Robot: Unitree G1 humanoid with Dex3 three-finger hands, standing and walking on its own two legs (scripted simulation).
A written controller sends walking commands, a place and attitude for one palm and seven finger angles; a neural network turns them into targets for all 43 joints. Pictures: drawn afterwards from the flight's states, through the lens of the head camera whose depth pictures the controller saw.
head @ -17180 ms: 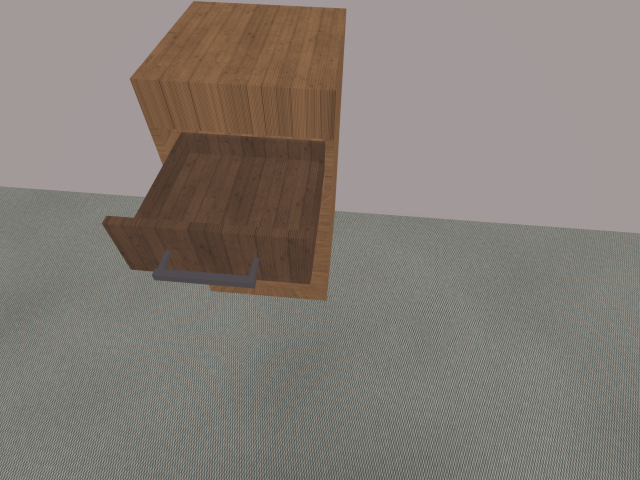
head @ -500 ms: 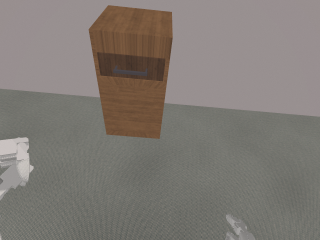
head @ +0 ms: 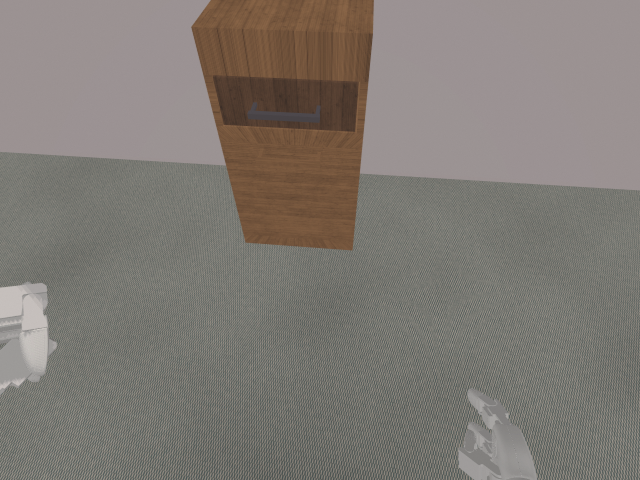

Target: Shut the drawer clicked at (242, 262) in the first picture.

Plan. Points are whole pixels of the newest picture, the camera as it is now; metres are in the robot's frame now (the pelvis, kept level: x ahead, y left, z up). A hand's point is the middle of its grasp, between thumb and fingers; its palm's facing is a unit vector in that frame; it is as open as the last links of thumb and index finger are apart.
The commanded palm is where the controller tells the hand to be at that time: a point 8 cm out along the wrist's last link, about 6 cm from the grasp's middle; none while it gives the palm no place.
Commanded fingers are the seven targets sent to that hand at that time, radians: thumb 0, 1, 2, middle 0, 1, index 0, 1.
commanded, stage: stop stepping back and stand still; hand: left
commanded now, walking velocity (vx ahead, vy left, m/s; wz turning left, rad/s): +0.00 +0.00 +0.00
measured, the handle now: (285, 112) +1.01 +0.13 -0.12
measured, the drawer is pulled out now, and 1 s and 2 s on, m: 0.00 0.00 0.00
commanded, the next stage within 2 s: let the arm hang, fingers relaxed in 0.34 s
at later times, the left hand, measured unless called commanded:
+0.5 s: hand (72, 351) +0.22 +0.25 +0.12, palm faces +0.20 -0.82 -0.53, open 3.2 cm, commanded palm none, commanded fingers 0.00 0.90 0.90 -1.24 -1.43 -1.24 -1.43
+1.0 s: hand out of the picture -0.04 +0.22 -0.15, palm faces +0.02 -0.97 -0.25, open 5.1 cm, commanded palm none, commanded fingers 0.00 0.90 0.90 -0.24 -0.34 -0.24 -0.34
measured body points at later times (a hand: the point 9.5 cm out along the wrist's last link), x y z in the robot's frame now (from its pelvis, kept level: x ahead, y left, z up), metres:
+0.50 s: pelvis +0.01 +0.02 +0.01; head +0.04 +0.00 +0.45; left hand +0.21 +0.29 +0.15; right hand +0.19 -0.23 -0.09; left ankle +0.01 +0.12 -0.73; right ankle -0.01 -0.10 -0.73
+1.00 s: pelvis -0.01 +0.02 +0.01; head +0.01 +0.01 +0.46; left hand -0.04 +0.27 -0.13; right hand -0.02 -0.21 -0.15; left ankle +0.01 +0.12 -0.73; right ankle -0.01 -0.10 -0.73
